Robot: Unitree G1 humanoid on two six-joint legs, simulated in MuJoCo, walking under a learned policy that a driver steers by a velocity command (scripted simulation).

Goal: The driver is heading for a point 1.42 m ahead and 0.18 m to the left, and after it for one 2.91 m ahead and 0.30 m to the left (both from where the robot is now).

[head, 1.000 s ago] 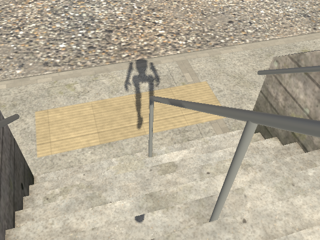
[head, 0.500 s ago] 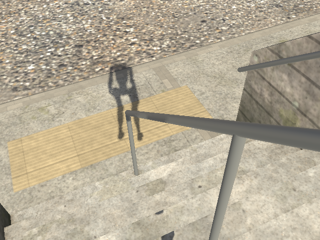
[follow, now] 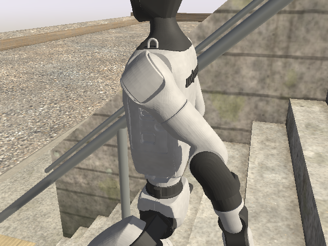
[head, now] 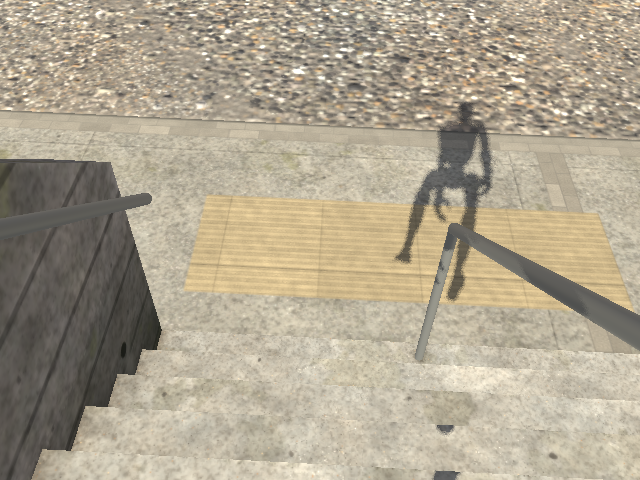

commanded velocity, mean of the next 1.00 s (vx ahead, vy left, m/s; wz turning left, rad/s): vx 0.49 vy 0.00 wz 0.27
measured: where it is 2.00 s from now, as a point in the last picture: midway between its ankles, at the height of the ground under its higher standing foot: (296, 460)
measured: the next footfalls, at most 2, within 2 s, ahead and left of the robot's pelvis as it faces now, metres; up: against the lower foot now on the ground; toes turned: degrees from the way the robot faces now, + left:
left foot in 0.10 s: +0.14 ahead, +0.15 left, -0.20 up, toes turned +8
right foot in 0.52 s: +0.41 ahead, +0.00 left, -0.41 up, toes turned +11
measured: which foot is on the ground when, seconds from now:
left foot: up 0.00-0.08, down 0.10-0.54, up 0.56-0.94, down 0.96-1.00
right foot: down 0.00-0.10, up 0.12-0.50, down 0.52-0.98, up 1.00-1.00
